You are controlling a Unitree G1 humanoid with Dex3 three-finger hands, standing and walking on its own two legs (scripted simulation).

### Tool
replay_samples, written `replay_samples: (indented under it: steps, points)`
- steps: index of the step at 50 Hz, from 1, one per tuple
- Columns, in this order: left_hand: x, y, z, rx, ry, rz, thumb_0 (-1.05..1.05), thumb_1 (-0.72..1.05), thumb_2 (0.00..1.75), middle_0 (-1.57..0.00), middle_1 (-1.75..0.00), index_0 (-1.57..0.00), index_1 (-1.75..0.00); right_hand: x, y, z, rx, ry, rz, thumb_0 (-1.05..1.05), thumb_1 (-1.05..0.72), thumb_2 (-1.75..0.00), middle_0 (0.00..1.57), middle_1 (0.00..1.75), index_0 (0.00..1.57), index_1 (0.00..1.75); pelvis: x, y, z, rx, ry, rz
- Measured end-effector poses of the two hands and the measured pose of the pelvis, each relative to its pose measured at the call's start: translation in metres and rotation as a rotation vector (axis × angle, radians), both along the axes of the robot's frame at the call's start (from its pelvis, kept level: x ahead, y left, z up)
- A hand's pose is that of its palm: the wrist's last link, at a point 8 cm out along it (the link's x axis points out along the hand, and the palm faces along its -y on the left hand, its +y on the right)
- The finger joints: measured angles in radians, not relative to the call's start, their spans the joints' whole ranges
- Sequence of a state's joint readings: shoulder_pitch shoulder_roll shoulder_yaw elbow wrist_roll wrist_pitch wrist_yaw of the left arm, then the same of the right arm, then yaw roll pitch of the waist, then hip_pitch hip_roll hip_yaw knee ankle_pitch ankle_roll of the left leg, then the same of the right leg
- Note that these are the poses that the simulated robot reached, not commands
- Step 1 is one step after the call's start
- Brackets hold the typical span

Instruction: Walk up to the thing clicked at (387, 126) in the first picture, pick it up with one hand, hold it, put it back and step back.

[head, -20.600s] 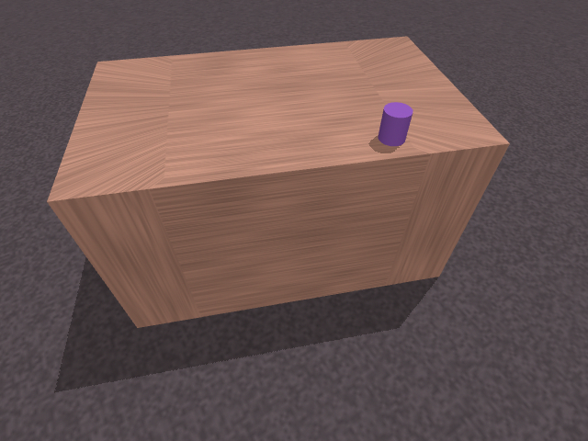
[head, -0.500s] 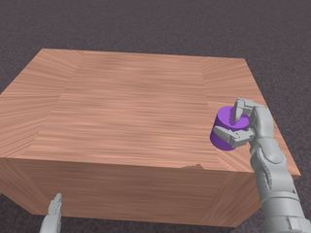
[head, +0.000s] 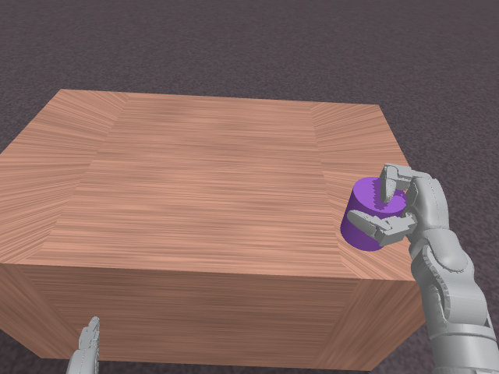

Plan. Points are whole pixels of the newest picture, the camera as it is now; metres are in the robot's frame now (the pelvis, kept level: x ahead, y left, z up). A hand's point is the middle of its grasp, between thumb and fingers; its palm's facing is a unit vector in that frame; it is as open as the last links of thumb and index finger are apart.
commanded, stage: hold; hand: right
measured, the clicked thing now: (371, 214) +0.34 -0.17 +0.11
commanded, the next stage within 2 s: none
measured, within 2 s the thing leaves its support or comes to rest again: neither
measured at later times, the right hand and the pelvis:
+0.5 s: hand (385, 198) +0.32 -0.16 +0.17, palm faces +0.05 +1.00 -0.03, open 6.4 cm; pelvis +0.00 +0.00 +0.00, yaw +0 degrees
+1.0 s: hand (387, 193) +0.33 -0.17 +0.18, palm faces +0.04 +1.00 -0.03, open 6.4 cm; pelvis +0.00 +0.00 +0.00, yaw -1 degrees
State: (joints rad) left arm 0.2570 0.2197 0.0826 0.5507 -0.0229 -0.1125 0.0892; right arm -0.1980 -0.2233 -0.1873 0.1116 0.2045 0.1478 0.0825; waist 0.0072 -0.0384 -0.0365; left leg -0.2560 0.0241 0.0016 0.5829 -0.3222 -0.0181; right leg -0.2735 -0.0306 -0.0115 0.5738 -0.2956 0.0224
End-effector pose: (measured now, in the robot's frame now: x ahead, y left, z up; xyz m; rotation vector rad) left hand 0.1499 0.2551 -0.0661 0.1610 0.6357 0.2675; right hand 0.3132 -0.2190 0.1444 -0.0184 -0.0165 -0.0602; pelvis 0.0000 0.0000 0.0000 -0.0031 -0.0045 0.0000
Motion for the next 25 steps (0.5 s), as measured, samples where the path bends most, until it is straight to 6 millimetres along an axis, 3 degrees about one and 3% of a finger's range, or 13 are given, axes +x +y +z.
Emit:
replay_samples:
  steps: [25]
  points:
    - [0.005,0.007,-0.003,0.001,-0.01,-0.006,-0.01,-0.53,0.06,-0.05,-0.05,-0.05,-0.05,-0.015,0.002,0.026,-0.015,-0.014,0.013,0.02,0.38,-1.07,0.65,1.1,1.36,1.48,-0.002,0.004,0.003,-0.002,-0.025,-0.008]
